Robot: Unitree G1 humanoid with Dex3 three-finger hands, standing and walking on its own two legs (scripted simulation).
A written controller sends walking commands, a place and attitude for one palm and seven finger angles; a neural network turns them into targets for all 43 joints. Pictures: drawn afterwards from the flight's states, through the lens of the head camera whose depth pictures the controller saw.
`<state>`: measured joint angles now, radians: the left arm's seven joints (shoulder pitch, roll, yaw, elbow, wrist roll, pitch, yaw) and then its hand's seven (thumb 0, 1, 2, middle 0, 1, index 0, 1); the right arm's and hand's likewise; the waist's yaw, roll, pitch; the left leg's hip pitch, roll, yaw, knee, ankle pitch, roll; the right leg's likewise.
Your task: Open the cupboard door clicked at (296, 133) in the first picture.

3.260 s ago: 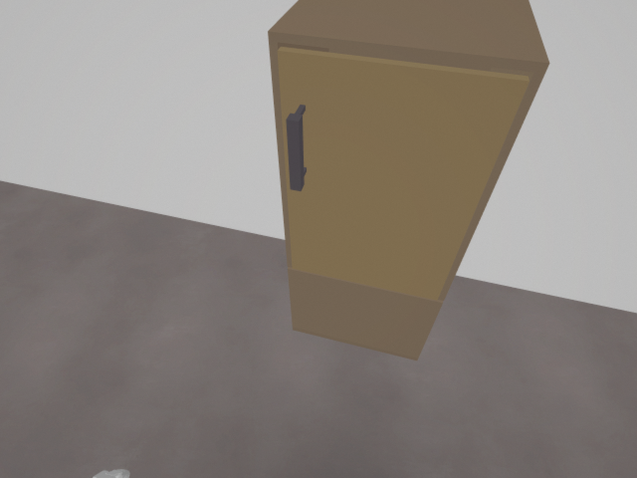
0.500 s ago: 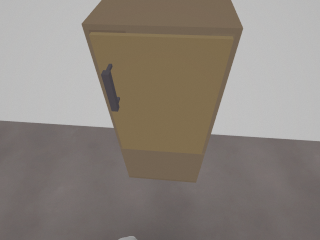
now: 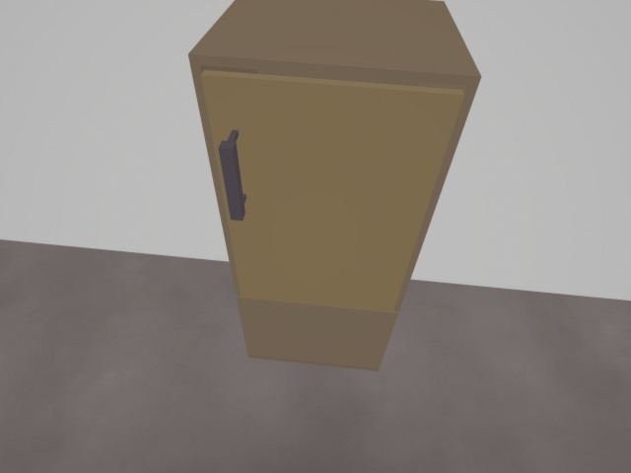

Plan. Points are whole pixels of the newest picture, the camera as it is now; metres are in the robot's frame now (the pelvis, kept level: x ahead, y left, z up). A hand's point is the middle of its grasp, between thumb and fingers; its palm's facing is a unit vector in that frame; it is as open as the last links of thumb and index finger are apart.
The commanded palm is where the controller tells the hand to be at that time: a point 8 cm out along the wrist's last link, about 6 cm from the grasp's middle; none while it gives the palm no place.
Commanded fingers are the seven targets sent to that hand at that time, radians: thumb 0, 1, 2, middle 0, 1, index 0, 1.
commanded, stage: look again from close up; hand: left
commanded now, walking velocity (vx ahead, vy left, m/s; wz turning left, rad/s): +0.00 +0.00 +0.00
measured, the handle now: (235, 176) +0.59 +0.17 +0.05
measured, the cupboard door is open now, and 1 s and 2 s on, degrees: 0 0 0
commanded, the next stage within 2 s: shuffle to correct the standing spot in 0.28 s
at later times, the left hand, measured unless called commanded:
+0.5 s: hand out of the picture +0.00 +0.22 -0.16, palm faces +0.00 -0.97 -0.26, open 7.4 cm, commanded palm none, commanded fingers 0.00 0.90 0.90 -0.20 -0.30 -0.20 -0.30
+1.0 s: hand out of the picture +0.00 +0.17 -0.17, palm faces +0.01 -0.99 -0.15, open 7.4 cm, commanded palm none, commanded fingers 0.00 0.90 0.90 -0.20 -0.30 -0.20 -0.30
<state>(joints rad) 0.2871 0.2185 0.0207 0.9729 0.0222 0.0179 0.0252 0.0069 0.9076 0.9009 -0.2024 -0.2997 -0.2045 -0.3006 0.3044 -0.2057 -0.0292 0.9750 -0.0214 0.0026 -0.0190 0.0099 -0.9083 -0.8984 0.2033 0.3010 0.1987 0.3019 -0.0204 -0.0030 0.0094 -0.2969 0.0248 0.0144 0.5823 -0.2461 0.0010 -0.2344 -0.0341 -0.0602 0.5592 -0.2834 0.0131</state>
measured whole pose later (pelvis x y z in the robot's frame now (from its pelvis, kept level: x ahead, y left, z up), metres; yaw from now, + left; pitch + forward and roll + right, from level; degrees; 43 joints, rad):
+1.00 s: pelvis +0.03 +0.02 +0.01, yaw -2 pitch -2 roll +0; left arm 0.39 0.10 0.01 1.09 0.02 -0.01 0.04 0.00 0.91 0.90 -0.20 -0.30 -0.20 -0.30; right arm 0.35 -0.09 -0.01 1.12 0.00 -0.01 -0.02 0.01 -0.91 -0.90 0.20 0.30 0.20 0.30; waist 0.00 -0.01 0.01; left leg -0.22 0.00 0.07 0.51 -0.26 0.03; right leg -0.18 -0.05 0.01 0.49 -0.29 0.04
